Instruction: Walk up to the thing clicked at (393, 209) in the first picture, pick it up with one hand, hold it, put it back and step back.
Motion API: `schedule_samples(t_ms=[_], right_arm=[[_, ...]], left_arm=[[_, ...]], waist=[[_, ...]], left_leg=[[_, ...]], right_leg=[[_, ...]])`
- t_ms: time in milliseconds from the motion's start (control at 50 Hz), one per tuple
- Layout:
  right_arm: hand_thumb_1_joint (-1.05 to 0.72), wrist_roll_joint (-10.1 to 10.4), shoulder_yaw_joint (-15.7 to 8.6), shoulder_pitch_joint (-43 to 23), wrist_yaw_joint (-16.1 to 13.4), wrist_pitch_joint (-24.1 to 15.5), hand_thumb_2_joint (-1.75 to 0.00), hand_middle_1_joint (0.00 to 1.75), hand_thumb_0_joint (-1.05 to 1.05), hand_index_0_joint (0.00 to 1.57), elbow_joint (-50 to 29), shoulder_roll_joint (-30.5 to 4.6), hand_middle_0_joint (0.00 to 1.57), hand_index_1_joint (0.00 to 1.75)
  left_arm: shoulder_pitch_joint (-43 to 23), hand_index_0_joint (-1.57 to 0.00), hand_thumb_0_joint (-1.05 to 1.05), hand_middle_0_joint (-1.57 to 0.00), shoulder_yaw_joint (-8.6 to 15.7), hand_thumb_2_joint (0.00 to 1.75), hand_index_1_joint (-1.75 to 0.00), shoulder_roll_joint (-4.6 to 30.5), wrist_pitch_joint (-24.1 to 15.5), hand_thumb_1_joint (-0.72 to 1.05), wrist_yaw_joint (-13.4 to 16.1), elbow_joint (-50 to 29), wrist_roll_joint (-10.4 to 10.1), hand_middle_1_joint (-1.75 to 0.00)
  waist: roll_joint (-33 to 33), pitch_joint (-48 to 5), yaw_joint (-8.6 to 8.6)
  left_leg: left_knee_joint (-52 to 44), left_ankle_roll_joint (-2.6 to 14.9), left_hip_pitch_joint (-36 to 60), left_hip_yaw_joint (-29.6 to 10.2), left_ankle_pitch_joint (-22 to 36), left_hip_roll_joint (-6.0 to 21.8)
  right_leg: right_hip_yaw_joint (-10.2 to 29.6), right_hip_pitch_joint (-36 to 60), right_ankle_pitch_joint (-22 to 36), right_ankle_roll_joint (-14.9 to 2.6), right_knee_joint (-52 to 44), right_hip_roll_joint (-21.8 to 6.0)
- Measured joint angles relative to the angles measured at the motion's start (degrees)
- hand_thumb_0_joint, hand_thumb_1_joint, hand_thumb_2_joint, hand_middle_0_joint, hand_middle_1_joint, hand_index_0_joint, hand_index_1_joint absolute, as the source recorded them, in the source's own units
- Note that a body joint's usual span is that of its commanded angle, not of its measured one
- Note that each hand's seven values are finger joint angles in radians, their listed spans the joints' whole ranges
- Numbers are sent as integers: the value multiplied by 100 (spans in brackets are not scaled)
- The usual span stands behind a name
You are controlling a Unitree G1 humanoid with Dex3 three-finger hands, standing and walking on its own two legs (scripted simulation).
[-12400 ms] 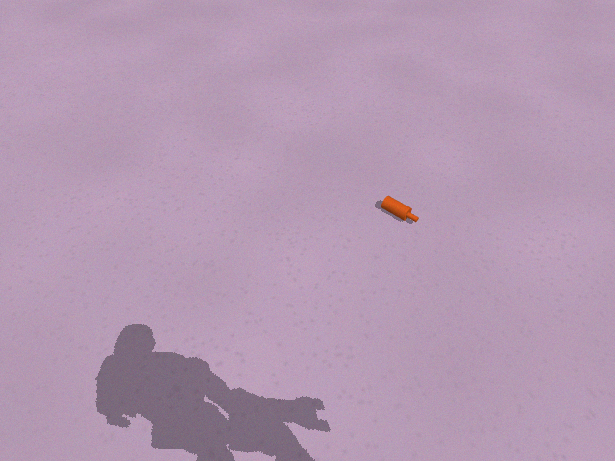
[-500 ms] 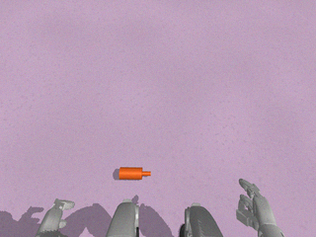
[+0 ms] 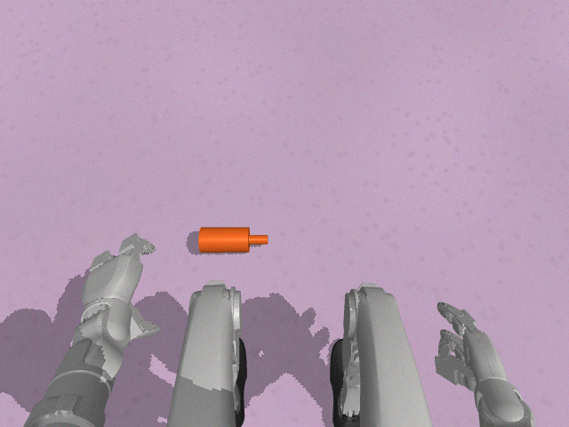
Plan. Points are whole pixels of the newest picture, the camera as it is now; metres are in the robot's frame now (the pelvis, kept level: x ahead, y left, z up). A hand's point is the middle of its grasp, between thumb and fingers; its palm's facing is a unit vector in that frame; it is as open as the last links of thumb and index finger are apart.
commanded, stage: rise first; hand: left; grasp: from above
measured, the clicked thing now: (234, 239) +0.45 +0.15 -0.46
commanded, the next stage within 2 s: none
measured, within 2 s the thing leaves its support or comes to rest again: neither
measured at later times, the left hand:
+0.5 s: hand (168, 265) +0.35 +0.25 -0.27, palm faces -0.48 -0.16 -0.86, open 14.2 cm
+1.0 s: hand (181, 252) +0.39 +0.24 -0.31, palm faces -0.47 -0.05 -0.88, open 14.1 cm
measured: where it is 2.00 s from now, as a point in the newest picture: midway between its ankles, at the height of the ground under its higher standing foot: (288, 401)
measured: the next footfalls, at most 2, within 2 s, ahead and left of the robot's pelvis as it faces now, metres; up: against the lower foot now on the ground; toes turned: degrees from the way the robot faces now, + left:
none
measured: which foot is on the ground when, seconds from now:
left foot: down 0.00-1.00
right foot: down 0.00-1.00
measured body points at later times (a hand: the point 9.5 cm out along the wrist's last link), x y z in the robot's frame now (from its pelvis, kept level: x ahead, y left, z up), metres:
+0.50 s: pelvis -0.03 +0.00 -0.10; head +0.17 +0.04 +0.30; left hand +0.37 +0.25 -0.22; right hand +0.06 -0.28 -0.22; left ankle +0.07 +0.13 -0.45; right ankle +0.07 -0.14 -0.45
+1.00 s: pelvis -0.02 +0.00 -0.13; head +0.19 +0.04 +0.26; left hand +0.41 +0.24 -0.26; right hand +0.05 -0.27 -0.26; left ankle +0.07 +0.13 -0.45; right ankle +0.07 -0.14 -0.45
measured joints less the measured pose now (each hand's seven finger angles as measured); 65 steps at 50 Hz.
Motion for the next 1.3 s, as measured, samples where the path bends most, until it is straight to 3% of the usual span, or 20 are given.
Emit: schedule_samples(t_ms=[240, 440, 600, 900, 1300], right_arm=[[-90, -148, 30, 330, 39, 339, -90, 30, 0, 20, 387, 131, 20, 30], [-90, -281, 83, 506, 124, 465, -90, 30, 0, 20, 553, 94, 20, 30], [-90, -397, 104, 435, 190, 480, -90, 30, 0, 20, 642, 110, 20, 30], [-90, -538, 180, 321, 341, 515, -90, 30, 0, 20, 652, 244, 20, 30], [-90, -651, 123, 360, 443, 544, -90, 30, 0, 20, 703, 105, 20, 30]], left_arm=[[-1443, -7, 0, -9, -77, 104, -104, 357, -283, -55, 239, 1372, 861, -103], [-2065, -7, 0, -8, -82, 106, -101, 611, -557, -55, 613, 2241, 1657, -99], [-2441, -7, 0, -9, -147, 104, -98, 687, -556, -54, 911, 2682, 2085, -98], [-2838, -9, 0, -9, -90, 101, -98, 766, -612, -51, 1148, 3068, 2515, -99], [-2989, -8, 0, -9, -20, 101, -100, 889, -816, -52, 1437, 3332, 2839, -101]], waist=[[51, 165, -207], [-46, 212, -461], [-83, 237, -575], [-66, 358, -642], [-113, 449, -722]], left_leg=[[1018, -9, -1123, -164, 153, 12], [1564, 12, -1666, -280, 185, -27], [1907, 40, -1999, -318, 155, -51], [2295, 33, -2359, -364, 63, -50], [2586, -18, -2570, -430, -30, -49]], right_leg=[[-22, -1102, 173, -30, 981, 74], [-59, -1566, 214, 2, 1451, 89], [-48, -1851, 184, 37, 1751, 99], [-29, -2216, 110, 66, 2127, 140], [-40, -2459, 43, 49, 2419, 182]])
